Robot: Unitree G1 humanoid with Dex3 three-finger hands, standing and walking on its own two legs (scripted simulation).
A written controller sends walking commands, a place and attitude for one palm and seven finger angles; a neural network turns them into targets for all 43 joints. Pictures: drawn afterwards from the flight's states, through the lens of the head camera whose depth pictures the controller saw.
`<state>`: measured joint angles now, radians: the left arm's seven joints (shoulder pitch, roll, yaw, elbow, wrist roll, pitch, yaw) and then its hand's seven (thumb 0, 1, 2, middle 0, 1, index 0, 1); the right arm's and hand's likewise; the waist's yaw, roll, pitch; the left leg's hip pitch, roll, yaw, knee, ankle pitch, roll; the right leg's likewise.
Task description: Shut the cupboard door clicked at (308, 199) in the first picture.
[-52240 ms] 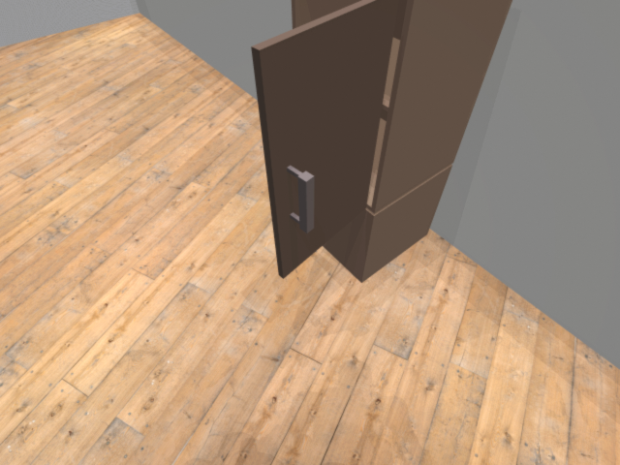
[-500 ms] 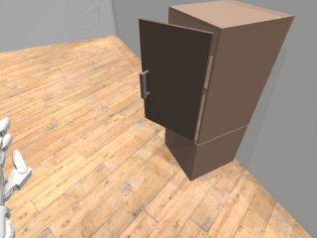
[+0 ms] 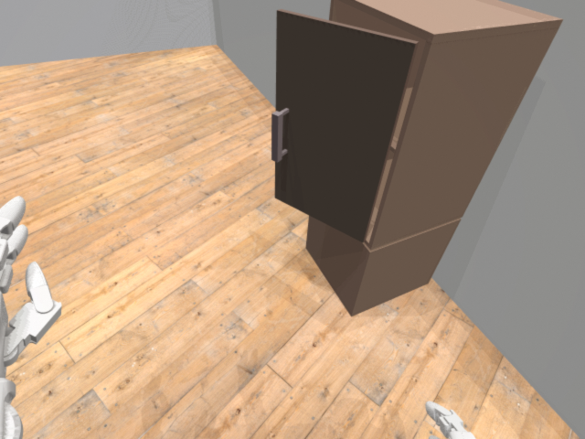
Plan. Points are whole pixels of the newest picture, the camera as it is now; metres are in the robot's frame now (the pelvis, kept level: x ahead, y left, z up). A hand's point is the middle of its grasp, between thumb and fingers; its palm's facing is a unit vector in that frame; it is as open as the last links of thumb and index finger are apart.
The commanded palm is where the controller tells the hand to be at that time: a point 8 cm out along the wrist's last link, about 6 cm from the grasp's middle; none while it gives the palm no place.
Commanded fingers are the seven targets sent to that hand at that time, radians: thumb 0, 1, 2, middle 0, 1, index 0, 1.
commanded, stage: stop stepping back and stand still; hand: left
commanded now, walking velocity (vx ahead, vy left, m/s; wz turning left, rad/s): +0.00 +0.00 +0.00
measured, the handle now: (281, 135) +0.94 +0.09 -0.06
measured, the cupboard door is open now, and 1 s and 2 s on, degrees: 29 29 29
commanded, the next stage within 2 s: let the arm hang, fingers relaxed in 0.02 s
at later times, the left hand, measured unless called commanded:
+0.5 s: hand out of the picture +0.07 +0.18 -0.16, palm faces +0.04 -0.99 -0.16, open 6.8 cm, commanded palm none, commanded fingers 0.00 0.90 0.90 -0.20 -0.30 -0.20 -0.30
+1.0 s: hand out of the picture -0.04 +0.18 -0.16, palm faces +0.02 -0.99 -0.16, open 7.4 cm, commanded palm none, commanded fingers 0.00 0.90 0.90 -0.20 -0.30 -0.20 -0.30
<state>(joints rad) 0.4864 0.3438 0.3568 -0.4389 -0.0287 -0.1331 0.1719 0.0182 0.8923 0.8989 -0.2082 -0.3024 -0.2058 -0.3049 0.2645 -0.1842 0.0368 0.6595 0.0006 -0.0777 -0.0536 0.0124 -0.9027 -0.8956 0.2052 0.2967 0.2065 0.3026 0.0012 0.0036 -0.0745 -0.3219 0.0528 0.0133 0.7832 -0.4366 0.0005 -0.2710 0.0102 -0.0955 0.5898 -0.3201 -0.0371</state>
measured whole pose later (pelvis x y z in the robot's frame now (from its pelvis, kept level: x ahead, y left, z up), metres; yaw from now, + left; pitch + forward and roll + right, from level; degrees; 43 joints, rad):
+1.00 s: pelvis -0.01 +0.02 +0.02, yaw -1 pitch -3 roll +0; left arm 0.35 0.12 0.00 1.14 0.02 0.01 0.03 0.01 0.91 0.90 -0.20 -0.30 -0.20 -0.30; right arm 0.35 -0.13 0.00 1.12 -0.01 0.01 -0.03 0.00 -0.91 -0.90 0.20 0.30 0.20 0.30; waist -0.01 0.00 0.01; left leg -0.17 -0.01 0.07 0.42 -0.20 0.03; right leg -0.18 0.01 0.02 0.41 -0.19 0.00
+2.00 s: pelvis +0.00 +0.01 +0.02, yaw +0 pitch -2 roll +0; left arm 0.17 0.26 0.02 1.10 0.02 0.00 0.01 0.01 0.91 0.90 -0.20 -0.30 -0.20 -0.30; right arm 0.18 -0.28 -0.01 1.09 -0.01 0.00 -0.01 0.00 -0.91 -0.90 0.20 0.30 0.20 0.30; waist -0.02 0.00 0.05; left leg -0.16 -0.01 0.04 0.38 -0.19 0.02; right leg -0.16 0.01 0.00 0.38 -0.19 -0.01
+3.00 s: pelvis -0.01 -0.02 -0.01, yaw +37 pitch +0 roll +0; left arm 0.25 0.23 0.06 0.88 0.03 0.02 0.01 0.01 0.90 0.90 -0.20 -0.30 -0.20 -0.30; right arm 0.12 -0.26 -0.07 0.87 -0.02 0.05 0.03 0.01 -0.91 -0.90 0.20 0.30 0.20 0.30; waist -0.01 -0.04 0.11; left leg -0.29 0.02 0.06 0.61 -0.27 0.00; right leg -0.24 -0.16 -0.18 0.68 -0.40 0.06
